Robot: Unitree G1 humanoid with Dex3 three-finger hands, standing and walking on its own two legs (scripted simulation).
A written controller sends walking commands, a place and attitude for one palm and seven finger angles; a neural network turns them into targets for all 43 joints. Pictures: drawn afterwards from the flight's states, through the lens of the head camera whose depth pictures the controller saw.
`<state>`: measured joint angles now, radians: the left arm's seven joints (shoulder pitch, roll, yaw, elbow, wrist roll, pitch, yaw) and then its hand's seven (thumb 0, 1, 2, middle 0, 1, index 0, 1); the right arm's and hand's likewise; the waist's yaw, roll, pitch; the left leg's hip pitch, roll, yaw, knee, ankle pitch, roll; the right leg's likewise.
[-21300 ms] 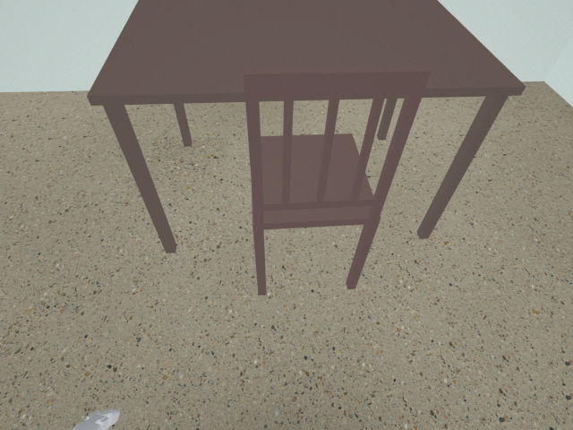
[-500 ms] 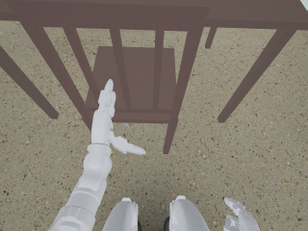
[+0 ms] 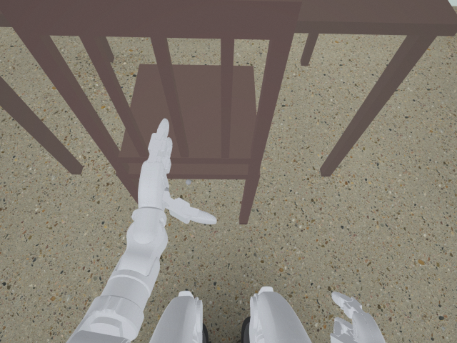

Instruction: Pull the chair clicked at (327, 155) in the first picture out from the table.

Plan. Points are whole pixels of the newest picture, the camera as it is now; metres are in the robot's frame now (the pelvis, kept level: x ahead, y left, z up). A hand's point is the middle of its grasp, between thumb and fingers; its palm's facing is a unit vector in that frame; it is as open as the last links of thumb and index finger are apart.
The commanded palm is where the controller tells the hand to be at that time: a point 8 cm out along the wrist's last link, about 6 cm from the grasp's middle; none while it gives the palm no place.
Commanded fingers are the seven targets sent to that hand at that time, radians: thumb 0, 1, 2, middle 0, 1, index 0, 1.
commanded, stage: push the fingers through the gap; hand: left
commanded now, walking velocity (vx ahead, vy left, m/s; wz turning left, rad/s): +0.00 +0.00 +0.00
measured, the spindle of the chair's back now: (175, 110) +0.53 +0.09 +0.03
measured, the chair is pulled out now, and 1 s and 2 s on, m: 0.00 0.00 0.00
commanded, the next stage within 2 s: hook a spindle and tug to test in 1.44 s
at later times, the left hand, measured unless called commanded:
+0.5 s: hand (188, 154) +0.44 +0.06 +0.02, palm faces -0.04 -1.00 -0.04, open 17.0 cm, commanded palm +0.42 +0.12 +0.02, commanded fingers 0.00 -0.50 0.30 -0.06 -0.08 -0.06 -0.08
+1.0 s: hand (191, 135) +0.48 +0.06 +0.02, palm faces -0.03 -1.00 -0.02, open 16.9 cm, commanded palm +0.46 +0.11 +0.02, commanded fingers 0.00 -0.50 0.30 -0.06 -0.08 -0.06 -0.08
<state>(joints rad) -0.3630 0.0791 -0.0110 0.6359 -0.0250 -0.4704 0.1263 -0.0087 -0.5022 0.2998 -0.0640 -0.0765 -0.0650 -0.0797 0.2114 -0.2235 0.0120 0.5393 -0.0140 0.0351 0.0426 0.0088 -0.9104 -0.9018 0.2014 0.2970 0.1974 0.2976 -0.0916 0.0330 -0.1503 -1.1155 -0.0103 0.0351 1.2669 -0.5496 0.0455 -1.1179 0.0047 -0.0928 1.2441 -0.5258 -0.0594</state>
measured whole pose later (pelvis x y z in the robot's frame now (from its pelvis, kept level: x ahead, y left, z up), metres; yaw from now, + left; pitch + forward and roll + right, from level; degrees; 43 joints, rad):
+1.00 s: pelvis +0.00 +0.01 -0.01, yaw -1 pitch +27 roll -2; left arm -0.78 0.15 0.17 1.04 0.01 -0.55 0.14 -0.01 -0.50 0.30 -0.06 -0.08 -0.06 -0.08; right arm 0.30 -0.23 0.00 0.62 -0.05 0.05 0.07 0.01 -0.91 -0.90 0.20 0.30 0.20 0.30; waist -0.17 0.05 -0.16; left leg -1.21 0.00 0.04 1.29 -0.55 0.06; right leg -1.21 0.01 -0.08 1.25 -0.51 -0.04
